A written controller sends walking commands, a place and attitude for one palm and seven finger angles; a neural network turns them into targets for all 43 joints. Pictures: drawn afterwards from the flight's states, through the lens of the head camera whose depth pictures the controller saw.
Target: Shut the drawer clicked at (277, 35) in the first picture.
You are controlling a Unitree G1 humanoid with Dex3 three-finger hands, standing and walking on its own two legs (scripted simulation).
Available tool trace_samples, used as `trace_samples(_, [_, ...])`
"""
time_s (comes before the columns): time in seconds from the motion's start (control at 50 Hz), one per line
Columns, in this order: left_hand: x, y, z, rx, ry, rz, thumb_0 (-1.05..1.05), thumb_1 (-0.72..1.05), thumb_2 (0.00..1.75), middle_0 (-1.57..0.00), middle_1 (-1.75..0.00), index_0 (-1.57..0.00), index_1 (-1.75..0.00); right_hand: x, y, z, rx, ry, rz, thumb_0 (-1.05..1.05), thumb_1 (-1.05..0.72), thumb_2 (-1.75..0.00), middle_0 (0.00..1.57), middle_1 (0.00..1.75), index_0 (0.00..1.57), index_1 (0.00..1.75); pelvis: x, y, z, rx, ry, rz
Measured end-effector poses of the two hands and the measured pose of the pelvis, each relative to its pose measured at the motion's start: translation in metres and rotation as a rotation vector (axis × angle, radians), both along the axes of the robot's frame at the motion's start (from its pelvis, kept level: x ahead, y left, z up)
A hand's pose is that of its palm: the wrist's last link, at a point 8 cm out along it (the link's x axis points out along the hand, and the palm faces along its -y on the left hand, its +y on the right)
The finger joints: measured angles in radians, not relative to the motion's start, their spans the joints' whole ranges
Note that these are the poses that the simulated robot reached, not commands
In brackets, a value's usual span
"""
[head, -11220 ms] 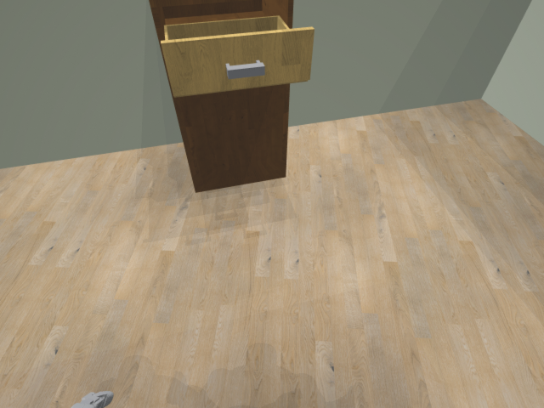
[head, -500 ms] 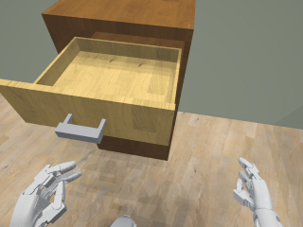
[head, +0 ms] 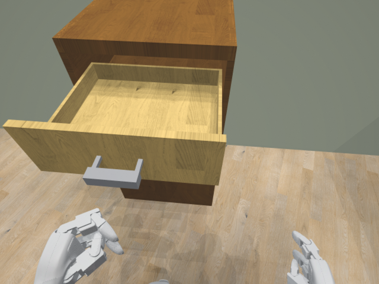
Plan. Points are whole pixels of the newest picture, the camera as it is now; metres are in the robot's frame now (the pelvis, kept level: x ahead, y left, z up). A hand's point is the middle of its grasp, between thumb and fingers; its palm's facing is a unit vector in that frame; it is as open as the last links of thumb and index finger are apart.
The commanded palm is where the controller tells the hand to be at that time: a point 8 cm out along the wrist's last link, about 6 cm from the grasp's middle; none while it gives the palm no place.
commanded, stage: raise the hand and make a fist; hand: left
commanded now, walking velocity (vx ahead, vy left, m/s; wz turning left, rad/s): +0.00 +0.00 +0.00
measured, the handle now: (116, 169) +0.33 +0.18 +0.07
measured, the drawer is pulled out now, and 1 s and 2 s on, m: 0.29 0.29 0.29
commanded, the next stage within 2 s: bring the fist close to the handle in 0.92 s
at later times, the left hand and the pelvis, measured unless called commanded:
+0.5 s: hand (81, 240) +0.16 +0.16 +0.16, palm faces +0.04 -0.99 -0.15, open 3.2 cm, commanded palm +0.11 +0.21 +0.17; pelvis +0.01 -0.01 +0.02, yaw +1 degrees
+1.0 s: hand (76, 236) +0.16 +0.17 +0.16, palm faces +0.04 -0.99 -0.14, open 3.3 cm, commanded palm +0.11 +0.22 +0.17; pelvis +0.02 -0.04 +0.03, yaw +0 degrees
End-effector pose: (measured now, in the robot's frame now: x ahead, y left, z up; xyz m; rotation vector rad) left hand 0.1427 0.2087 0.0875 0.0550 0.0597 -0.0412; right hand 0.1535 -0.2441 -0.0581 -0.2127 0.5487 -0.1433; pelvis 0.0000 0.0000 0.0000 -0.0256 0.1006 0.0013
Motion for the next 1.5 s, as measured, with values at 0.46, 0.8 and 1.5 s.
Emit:
trace_samples(0.46, [-0.007,0.002,0.073,0.084,-0.115,0.059,0.02,0.9,0.9,-1.38,-1.57,-1.38,-1.58,0.056,0.041,0.039,0.106,-0.18,0.132,0.02,-0.9,-0.9,0.2,0.3,0.21,0.3,0.014,-0.007,0.017,0.006,-0.09,0.007])
trace_samples(0.8, [-0.002,0.011,0.077,0.099,-0.065,0.08,0.02,0.9,0.9,-1.4,-1.6,-1.4,-1.6,0.049,-0.011,0.045,0.064,-0.211,0.06,0.02,-0.9,-0.9,0.2,0.3,0.21,0.3,0.018,-0.035,0.026,0.015,-0.12,0.005])
trace_samples(1.5, [0.024,0.015,0.038,0.02,-0.053,0.042,0.02,0.9,0.9,-1.4,-1.6,-1.4,-1.6,0.037,0.009,0.03,0.038,-0.132,0.082,0.02,-0.9,-0.9,0.2,0.3,0.21,0.3,0.012,-0.013,0.022,0.011,-0.077,0.007])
